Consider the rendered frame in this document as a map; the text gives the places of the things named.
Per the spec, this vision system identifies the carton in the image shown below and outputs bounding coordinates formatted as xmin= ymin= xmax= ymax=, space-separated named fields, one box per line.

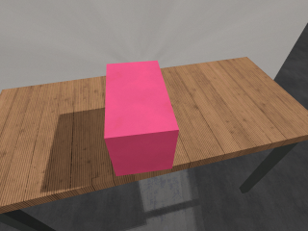
xmin=104 ymin=61 xmax=179 ymax=176

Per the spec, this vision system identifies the table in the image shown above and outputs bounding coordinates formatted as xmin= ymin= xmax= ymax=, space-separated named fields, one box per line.
xmin=0 ymin=57 xmax=308 ymax=231

